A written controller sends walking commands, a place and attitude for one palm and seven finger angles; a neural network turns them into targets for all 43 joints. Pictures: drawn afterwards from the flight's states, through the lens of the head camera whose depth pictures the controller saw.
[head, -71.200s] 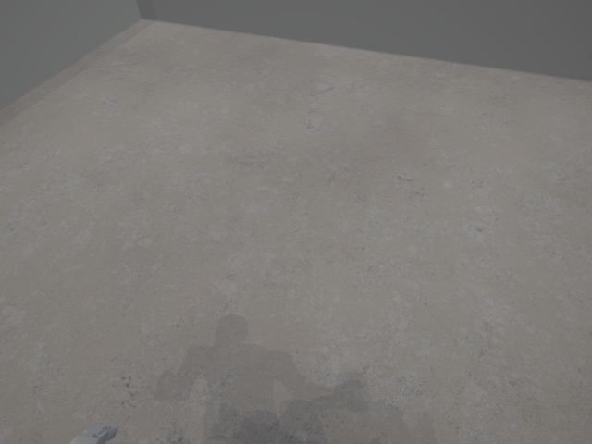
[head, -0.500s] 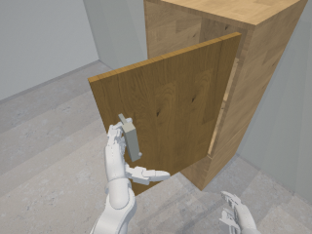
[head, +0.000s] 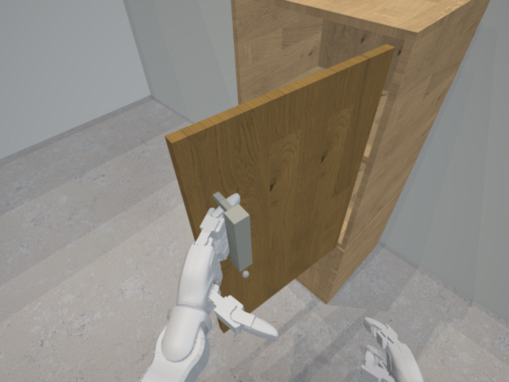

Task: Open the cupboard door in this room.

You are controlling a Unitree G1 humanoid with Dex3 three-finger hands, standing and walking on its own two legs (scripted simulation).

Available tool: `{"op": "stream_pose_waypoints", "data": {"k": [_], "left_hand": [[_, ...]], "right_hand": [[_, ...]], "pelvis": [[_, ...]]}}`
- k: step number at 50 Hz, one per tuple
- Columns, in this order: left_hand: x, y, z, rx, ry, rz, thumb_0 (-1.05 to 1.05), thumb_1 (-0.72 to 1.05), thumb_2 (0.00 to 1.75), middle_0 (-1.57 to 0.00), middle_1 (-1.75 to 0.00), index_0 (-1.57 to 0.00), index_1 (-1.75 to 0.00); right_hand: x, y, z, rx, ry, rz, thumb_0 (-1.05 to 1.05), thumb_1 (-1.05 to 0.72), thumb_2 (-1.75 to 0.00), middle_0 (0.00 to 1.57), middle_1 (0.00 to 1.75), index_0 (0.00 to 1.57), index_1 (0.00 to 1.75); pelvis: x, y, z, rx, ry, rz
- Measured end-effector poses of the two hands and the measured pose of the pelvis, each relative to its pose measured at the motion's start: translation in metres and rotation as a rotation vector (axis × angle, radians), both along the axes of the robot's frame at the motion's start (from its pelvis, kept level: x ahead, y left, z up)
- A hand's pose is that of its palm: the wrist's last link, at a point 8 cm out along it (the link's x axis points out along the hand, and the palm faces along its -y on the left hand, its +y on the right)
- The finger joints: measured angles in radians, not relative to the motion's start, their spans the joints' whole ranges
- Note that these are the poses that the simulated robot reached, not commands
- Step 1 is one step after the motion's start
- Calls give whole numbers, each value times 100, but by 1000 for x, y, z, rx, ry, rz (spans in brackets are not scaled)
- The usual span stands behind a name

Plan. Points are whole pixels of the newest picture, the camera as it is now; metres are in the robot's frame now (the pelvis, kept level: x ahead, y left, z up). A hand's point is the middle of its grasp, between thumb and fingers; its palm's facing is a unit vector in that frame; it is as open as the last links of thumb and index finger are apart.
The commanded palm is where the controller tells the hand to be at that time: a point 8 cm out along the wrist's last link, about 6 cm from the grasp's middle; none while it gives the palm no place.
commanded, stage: slide the hand sideways off the handle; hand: left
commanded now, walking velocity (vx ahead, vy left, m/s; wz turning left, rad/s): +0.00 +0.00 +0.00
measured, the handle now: (231, 231) +0.32 +0.06 +0.10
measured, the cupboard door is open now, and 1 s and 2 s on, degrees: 82 80 80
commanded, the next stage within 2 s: draw the hand back to the body in 0.86 s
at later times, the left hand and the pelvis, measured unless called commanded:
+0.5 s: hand (202, 294) +0.21 +0.08 +0.10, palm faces -0.03 -1.00 +0.00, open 16.2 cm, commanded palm +0.19 +0.14 +0.10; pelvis +0.01 -0.01 -0.01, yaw +0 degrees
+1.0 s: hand (168, 309) +0.20 +0.12 +0.10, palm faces -0.01 -1.00 -0.03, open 16.3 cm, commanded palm +0.17 +0.18 +0.11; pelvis +0.02 -0.01 -0.01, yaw +1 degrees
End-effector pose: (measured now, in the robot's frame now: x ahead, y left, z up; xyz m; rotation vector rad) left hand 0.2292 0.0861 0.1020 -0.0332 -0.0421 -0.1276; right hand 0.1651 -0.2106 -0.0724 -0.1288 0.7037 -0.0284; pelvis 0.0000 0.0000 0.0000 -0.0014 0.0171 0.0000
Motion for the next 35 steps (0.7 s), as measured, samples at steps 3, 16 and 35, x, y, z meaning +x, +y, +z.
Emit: {"op": "stream_pose_waypoints", "data": {"k": [3,16,35], "left_hand": [[-2,2,1,7,-2,8,-1,-50,30,-17,-32,-16,-32],[-20,35,1,20,13,67,-1,-50,30,-21,-32,-20,-32],[-45,71,-2,59,33,121,-1,-50,30,-16,-30,-16,-30]], "right_hand": [[-1,2,3,7,-8,-3,1,-91,-90,20,29,20,30],[13,-1,13,-6,-53,4,1,-91,-90,20,29,20,30],[24,-15,4,-22,-97,-4,1,-91,-90,20,29,20,30]], "pelvis": [[0,0,0,1,-1,-11],[5,-2,0,-4,8,-15],[19,-10,-9,-5,63,3]]}}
